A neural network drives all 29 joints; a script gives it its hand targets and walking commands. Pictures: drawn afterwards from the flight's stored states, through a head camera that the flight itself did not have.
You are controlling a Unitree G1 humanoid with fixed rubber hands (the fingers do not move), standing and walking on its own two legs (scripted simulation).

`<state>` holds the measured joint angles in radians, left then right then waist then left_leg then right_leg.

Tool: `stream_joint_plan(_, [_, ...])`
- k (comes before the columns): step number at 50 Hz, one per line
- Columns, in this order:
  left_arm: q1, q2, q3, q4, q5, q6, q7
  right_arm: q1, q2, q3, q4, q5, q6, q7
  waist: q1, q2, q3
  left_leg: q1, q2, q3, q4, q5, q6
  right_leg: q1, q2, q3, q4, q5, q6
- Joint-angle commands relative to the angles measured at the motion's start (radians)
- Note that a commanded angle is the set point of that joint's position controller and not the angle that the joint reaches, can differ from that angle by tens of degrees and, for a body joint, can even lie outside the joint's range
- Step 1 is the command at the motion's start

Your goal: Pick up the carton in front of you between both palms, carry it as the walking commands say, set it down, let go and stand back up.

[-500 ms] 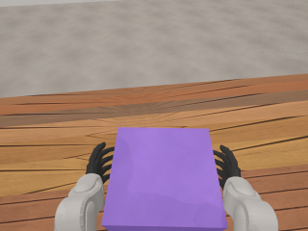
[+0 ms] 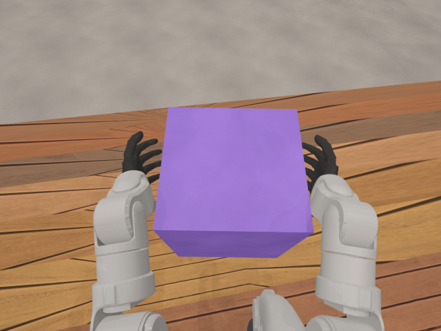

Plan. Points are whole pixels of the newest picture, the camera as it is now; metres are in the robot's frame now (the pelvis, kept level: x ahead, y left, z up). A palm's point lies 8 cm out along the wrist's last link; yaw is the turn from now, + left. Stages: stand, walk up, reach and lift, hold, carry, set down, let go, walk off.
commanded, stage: carry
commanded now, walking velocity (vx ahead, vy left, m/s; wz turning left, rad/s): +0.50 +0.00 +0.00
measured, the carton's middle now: (229, 192) +0.35 -0.01 +0.02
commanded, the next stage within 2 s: none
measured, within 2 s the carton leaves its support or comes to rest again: neither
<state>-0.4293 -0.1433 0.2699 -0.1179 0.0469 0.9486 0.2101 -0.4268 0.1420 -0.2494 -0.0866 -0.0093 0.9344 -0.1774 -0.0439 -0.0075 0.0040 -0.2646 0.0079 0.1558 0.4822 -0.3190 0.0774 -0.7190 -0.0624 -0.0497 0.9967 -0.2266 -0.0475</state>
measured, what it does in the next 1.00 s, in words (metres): goes down: right foot, then left foot 0.11 m lower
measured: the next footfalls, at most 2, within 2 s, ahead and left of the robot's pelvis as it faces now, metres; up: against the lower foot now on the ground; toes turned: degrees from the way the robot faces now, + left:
right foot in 0.14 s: +0.25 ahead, -0.09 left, +0.00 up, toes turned -4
left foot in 0.58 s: +0.54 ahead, +0.05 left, -0.11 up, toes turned +3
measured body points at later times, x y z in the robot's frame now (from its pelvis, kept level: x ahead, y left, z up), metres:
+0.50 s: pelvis +0.34 -0.02 -0.04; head +0.38 -0.03 +0.41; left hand +0.67 +0.15 +0.06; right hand +0.69 -0.17 +0.05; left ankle +0.48 +0.09 -0.75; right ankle +0.21 -0.09 -0.74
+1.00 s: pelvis +0.70 -0.02 -0.20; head +0.74 -0.01 +0.25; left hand +1.04 +0.14 -0.15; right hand +1.03 -0.18 -0.14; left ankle +0.51 +0.04 -0.83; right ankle +0.84 -0.08 -0.93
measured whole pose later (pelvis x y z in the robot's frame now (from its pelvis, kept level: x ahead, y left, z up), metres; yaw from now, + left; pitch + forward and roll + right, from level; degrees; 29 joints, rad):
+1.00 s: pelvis +0.70 -0.02 -0.20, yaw +1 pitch +3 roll +2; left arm -0.32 -0.15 0.28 -0.04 0.06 0.81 0.18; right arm -0.35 0.17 -0.21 0.00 0.00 0.82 -0.20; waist -0.08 -0.04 0.01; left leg -0.23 -0.09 0.10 1.09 -0.68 0.09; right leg -0.51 0.01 -0.12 0.46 0.27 -0.09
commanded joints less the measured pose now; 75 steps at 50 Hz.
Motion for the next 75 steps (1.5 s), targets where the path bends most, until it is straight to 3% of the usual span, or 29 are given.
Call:
stream_joint_plan(1, [-0.455, -0.692, -0.598, -0.014, -0.118, -0.005, -0.008, -0.472, 0.693, 0.610, -0.073, 0.150, -0.009, -0.004, -0.021, 0.115, -0.325, 0.314, 0.171, -0.145, -0.084, 0.573, 0.104, 0.020, 0.041, -0.062, -0.263, 0.120, -0.001])
stream_joint_plan(4, [-0.431, -0.688, -0.606, -0.032, -0.129, 0.011, -0.023, -0.443, 0.695, 0.608, -0.077, 0.129, 0.006, -0.004, 0.000, 0.179, -0.319, 0.276, 0.158, -0.084, -0.044, 0.699, 0.067, 0.203, 0.094, -0.138, -0.408, 0.155, -0.021])
stream_joint_plan(7, [-0.378, -0.675, -0.595, -0.019, -0.121, 0.017, -0.036, -0.453, 0.694, 0.618, -0.098, 0.108, 0.019, -0.007, 0.160, 0.053, -0.461, 0.151, 0.105, 0.019, 0.447, 0.779, -0.007, 0.624, 0.113, -0.126, -0.469, 0.270, -0.052])
stream_joint_plan(9, [-0.401, -0.666, -0.604, -0.012, -0.131, 0.014, -0.032, -0.428, 0.694, 0.597, -0.095, 0.079, 0.027, -0.010, 0.116, -0.376, -0.531, -0.422, -0.118, -0.109, 0.927, -0.203, -0.041, 1.004, -0.236, 0.561, -0.520, 0.440, -0.273])
stream_joint_plan(13, [-0.558, -0.784, -0.712, -0.108, -0.243, -0.014, -0.069, -0.502, 0.720, 0.557, -0.108, 0.062, 0.000, -0.019, 0.111, -0.023, -0.424, -0.511, 0.033, -0.218, 0.770, -0.117, -0.016, 0.810, -0.208, 0.404, -0.506, 0.319, -0.240])
stream_joint_plan(18, [-0.522, -0.741, -0.726, -0.135, -0.262, -0.044, -0.060, -0.448, 0.694, 0.580, -0.112, 0.080, -0.029, -0.023, 0.117, -0.073, -0.448, -0.474, 0.022, -0.146, 0.575, 0.069, -0.031, 0.792, -0.192, 0.263, -0.455, 0.513, -0.218])
stream_joint_plan(23, [-0.394, -0.670, -0.685, -0.106, -0.209, -0.018, -0.038, -0.384, 0.627, 0.572, -0.128, 0.065, -0.003, -0.029, 0.171, -0.031, -0.339, -0.338, -0.034, -0.067, 0.039, 0.604, -0.052, 0.679, -0.011, 0.111, -0.347, 0.200, -0.133])
stream_joint_plan(27, [-0.378, -0.644, -0.648, -0.034, -0.175, 0.009, -0.031, -0.378, 0.577, 0.542, -0.101, 0.048, 0.025, -0.028, 0.032, -0.115, -0.346, 0.046, -0.047, -0.006, 0.082, 0.750, -0.012, 0.460, -0.006, 0.008, -0.117, 0.216, -0.076])
stream_joint_plan(29, [-0.423, -0.627, -0.623, -0.010, -0.152, 0.024, -0.021, -0.366, 0.548, 0.519, -0.075, 0.035, 0.038, -0.030, -0.146, 0.054, -0.369, 0.271, -0.034, 0.004, -0.047, 0.589, 0.011, 0.392, 0.028, -0.079, 0.368, 0.379, -0.031])
stream_joint_plan(30, [-0.445, -0.603, -0.590, 0.002, -0.134, 0.028, -0.010, -0.361, 0.526, 0.502, -0.045, 0.036, 0.049, -0.029, -0.114, 0.201, -0.275, 0.339, 0.072, -0.120, 0.033, 0.765, 0.008, 0.157, 0.138, -0.071, 0.656, -0.311, -0.032])
stream_joint_plan(31, [-0.408, -0.567, -0.549, 0.040, -0.119, 0.043, 0.000, -0.414, 0.518, 0.515, -0.004, 0.075, 0.053, -0.038, 0.010, 0.291, -0.330, 0.498, 0.242, -0.445, 0.143, 0.993, 0.091, -0.064, 0.149, 0.045, 0.663, -0.377, -0.019])
stream_joint_plan(33, [-0.394, -0.544, -0.469, 0.058, -0.071, 0.046, 0.026, -0.513, 0.590, 0.575, -0.026, 0.153, 0.046, -0.039, -0.013, 0.155, -0.376, 0.440, 0.351, -0.700, 0.065, 0.467, 0.254, -0.203, 0.070, 0.134, 0.623, -0.310, -0.018])
stream_joint_plan(35, [-0.439, -0.609, -0.444, 0.064, -0.064, 0.032, 0.026, -0.578, 0.717, 0.612, -0.022, 0.191, 0.036, -0.024, -0.002, 0.013, -0.340, 0.278, 0.352, -0.745, 0.067, 0.318, 0.264, -0.185, 0.019, 0.146, 0.453, -0.239, -0.007])
stream_joint_plan(37, [-0.508, -0.688, -0.467, 0.080, -0.075, -0.005, 0.004, -0.639, 0.803, 0.636, -0.009, 0.211, 0.010, 0.001, -0.001, -0.028, -0.281, 0.068, 0.291, -0.611, 0.014, 0.264, 0.239, -0.050, 0.008, 0.119, 0.184, -0.175, 0.021])
stream_joint_plan(40, [-0.540, -0.780, -0.540, 0.081, -0.106, -0.064, -0.026, -0.633, 0.878, 0.663, 0.026, 0.209, -0.046, 0.022, -0.012, 0.113, -0.345, 0.080, 0.230, -0.436, 0.087, 0.505, 0.166, 0.042, 0.024, 0.028, 0.122, 0.085, 0.001])
stream_joint_plan(46, [-0.438, -0.765, -0.596, 0.056, -0.100, -0.148, -0.034, -0.432, 0.839, 0.667, 0.054, 0.161, -0.132, 0.020, -0.098, 0.105, -0.321, 0.132, 0.019, -0.234, 0.315, 0.345, 0.104, 0.236, 0.128, -0.109, -0.502, 0.560, 0.003])
stream_joint_plan(48, [-0.415, -0.721, -0.598, 0.032, -0.102, -0.157, -0.029, -0.410, 0.817, 0.678, 0.043, 0.165, -0.141, 0.013, -0.058, 0.110, -0.298, 0.114, 0.022, -0.219, 0.402, 0.335, 0.083, 0.343, 0.117, -0.114, -0.591, 0.592, -0.021])
stream_joint_plan(50, [-0.359, -0.665, -0.584, 0.007, -0.093, -0.155, -0.020, -0.392, 0.779, 0.684, 0.019, 0.160, -0.144, -0.003, 0.143, 0.107, -0.466, 0.040, 0.065, -0.133, 0.805, 0.629, 0.032, 0.724, 0.088, -0.125, -0.514, 0.574, -0.072])
stream_joint_plan(51, [-0.324, -0.624, -0.576, 0.017, -0.083, -0.149, -0.013, -0.383, 0.756, 0.669, 0.009, 0.146, -0.140, -0.008, 0.131, -0.168, -0.461, -0.283, -0.038, -0.117, 1.115, -0.024, -0.043, 0.959, -0.090, 0.094, -0.399, 0.817, -0.150])
stream_joint_plan(52, [-0.311, -0.621, -0.588, 0.056, -0.103, -0.144, -0.002, -0.361, 0.715, 0.639, 0.008, 0.128, -0.128, -0.017, 0.114, -0.243, -0.544, -0.540, -0.083, -0.202, 1.206, -0.358, -0.063, 1.186, -0.236, 0.391, -0.300, 0.825, -0.238])
stream_joint_plan(54, [-0.319, -0.664, -0.638, 0.027, -0.169, -0.138, 0.000, -0.323, 0.672, 0.593, -0.019, 0.109, -0.122, -0.038, 0.153, -0.115, -0.563, -0.720, -0.028, -0.248, 1.198, -0.317, -0.060, 1.123, -0.295, 0.643, -0.414, 0.249, -0.349])
stream_joint_plan(57, [-0.436, -0.745, -0.704, -0.032, -0.239, -0.142, -0.034, -0.341, 0.667, 0.539, -0.010, 0.065, -0.130, -0.038, 0.110, 0.075, -0.417, -0.590, 0.043, -0.266, 0.828, -0.131, -0.061, 0.742, -0.244, 0.515, -0.420, 0.291, -0.290])
stream_joint_plan(61, [-0.458, -0.760, -0.724, -0.032, -0.247, -0.160, -0.048, -0.383, 0.707, 0.554, -0.024, 0.087, -0.157, -0.020, 0.111, -0.102, -0.429, -0.416, 0.013, -0.152, 0.621, 0.103, -0.056, 0.618, -0.168, 0.324, -0.394, 0.546, -0.228])
stream_joint_plan(66, [-0.380, -0.703, -0.723, -0.038, -0.242, -0.174, -0.042, -0.355, 0.646, 0.563, -0.058, 0.073, -0.166, -0.029, 0.183, -0.049, -0.348, -0.265, -0.037, -0.075, 0.050, 0.609, -0.056, 0.546, 0.013, 0.152, -0.249, 0.128, -0.151])
stream_joint_plan(68, [-0.347, -0.666, -0.707, -0.012, -0.231, -0.162, -0.033, -0.326, 0.602, 0.550, -0.057, 0.059, -0.150, -0.038, 0.148, -0.115, -0.298, -0.120, -0.042, -0.056, -0.009, 0.694, -0.039, 0.455, 0.001, 0.131, -0.203, 0.078, -0.120])
stream_joint_plan(71, [-0.318, -0.614, -0.659, 0.025, -0.186, -0.132, -0.006, -0.273, 0.533, 0.528, -0.029, 0.046, -0.119, -0.056, -0.083, -0.052, -0.401, 0.216, -0.035, -0.021, 0.011, 0.570, 0.020, 0.409, 0.000, -0.004, 0.298, 0.426, -0.044])
stream_joint_plan(72, [-0.310, -0.586, -0.633, 0.037, -0.161, -0.120, 0.006, -0.261, 0.505, 0.512, -0.004, 0.038, -0.109, -0.060, -0.061, 0.221, -0.388, 0.398, 0.080, -0.153, 0.096, 0.788, 0.042, 0.156, 0.101, -0.041, 0.586, -0.186, -0.009])
stream_joint_plan(73, [-0.280, -0.564, -0.600, 0.059, -0.152, -0.107, 0.018, -0.271, 0.488, 0.512, 0.028, 0.062, -0.097, -0.067, 0.011, 0.270, -0.448, 0.626, 0.275, -0.473, 0.207, 0.902, 0.124, -0.123, 0.136, 0.069, 0.725, -0.422, 0.016])
stream_joint_plan(75, [-0.292, -0.534, -0.531, 0.050, -0.131, -0.097, 0.039, -0.328, 0.553, 0.561, 0.022, 0.138, -0.094, -0.069, -0.043, 0.161, -0.470, 0.540, 0.359, -0.756, 0.071, 0.377, 0.276, -0.272, 0.093, 0.109, 0.693, -0.378, 0.010])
